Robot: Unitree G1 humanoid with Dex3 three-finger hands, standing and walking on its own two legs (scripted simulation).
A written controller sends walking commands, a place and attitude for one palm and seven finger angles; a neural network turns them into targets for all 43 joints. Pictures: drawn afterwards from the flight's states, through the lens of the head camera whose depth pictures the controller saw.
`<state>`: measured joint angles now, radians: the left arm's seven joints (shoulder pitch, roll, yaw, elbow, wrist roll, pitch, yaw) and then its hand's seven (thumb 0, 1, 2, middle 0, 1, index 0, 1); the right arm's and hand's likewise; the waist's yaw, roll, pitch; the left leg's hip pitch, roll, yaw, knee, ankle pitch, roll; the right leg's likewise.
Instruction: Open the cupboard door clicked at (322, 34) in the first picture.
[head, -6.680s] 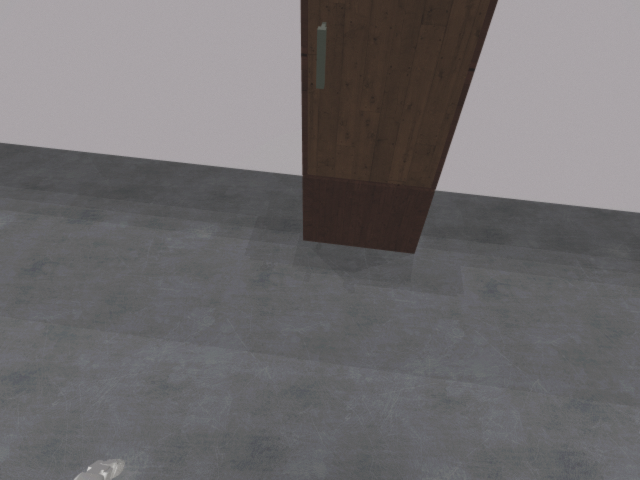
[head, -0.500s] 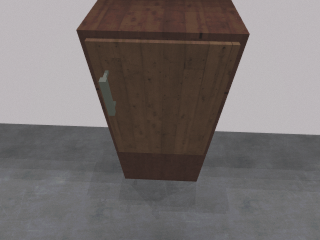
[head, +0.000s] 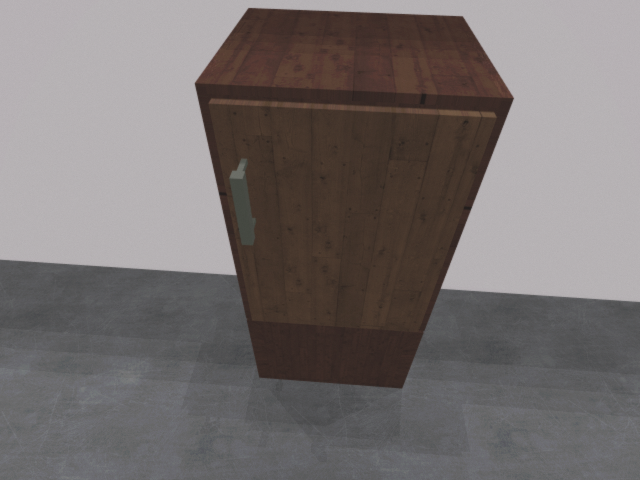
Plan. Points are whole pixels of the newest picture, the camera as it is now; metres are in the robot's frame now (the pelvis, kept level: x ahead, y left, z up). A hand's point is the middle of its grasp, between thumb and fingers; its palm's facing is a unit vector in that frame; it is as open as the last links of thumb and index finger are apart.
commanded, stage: come to a stop and stand still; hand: left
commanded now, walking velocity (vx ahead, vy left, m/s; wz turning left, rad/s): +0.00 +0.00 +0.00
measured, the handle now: (245, 203) +0.55 +0.16 +0.04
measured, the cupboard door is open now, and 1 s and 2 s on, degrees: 0 0 0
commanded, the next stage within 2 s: look again from close up in 0.18 s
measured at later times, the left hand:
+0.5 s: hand out of the picture +0.01 +0.17 -0.17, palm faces +0.02 -0.99 -0.17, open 7.4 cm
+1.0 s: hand out of the picture +0.11 +0.20 -0.09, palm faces +0.26 -0.94 -0.21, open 7.3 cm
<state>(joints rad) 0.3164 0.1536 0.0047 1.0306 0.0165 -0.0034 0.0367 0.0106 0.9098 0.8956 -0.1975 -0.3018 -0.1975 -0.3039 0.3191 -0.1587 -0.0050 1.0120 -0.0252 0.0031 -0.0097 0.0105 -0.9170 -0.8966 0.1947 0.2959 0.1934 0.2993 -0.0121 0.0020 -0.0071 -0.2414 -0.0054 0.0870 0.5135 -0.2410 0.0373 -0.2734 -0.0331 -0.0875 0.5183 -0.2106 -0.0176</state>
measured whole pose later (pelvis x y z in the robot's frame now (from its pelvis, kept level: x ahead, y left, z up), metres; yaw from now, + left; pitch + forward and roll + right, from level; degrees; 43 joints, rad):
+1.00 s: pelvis +0.00 +0.00 +0.00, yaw +1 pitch -2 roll +0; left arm 0.55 0.20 0.01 0.29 -0.15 0.02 0.14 0.06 0.94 0.88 -0.20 -0.32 -0.20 -0.32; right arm 0.39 -0.20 0.02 0.88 0.06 -0.22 -0.08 0.03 -0.93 -0.90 0.20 0.30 0.20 0.30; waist -0.03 0.01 0.00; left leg -0.27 -0.02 0.07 0.55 -0.26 0.04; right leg -0.30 -0.04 -0.09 0.57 -0.25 -0.02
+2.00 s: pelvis +0.02 +0.00 -0.05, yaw +3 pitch +10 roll -2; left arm 0.29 0.34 0.31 0.08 -0.36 -0.33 -0.42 0.00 -0.23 0.41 -0.28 -1.03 -0.28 -1.03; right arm 0.27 -0.29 0.00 0.53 0.05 -0.23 -0.06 0.02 -0.91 -0.90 0.20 0.30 0.20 0.30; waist -0.02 0.01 -0.10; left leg -0.69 0.01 0.01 0.99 -0.47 0.03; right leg -0.68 0.00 -0.10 0.93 -0.43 -0.03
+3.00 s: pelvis +0.03 +0.00 -0.03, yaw +2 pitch +8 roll -2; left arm -0.06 0.44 0.43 0.42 -0.37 -0.22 -0.56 -0.01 -0.50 0.30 -0.30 -1.20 -0.30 -1.20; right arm 0.29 -0.28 0.05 0.54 0.05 -0.19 -0.08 0.02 -0.91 -0.90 0.20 0.30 0.20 0.30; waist -0.01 0.02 -0.07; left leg -0.55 0.01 0.02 0.83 -0.41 0.03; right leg -0.54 0.01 -0.08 0.77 -0.37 -0.03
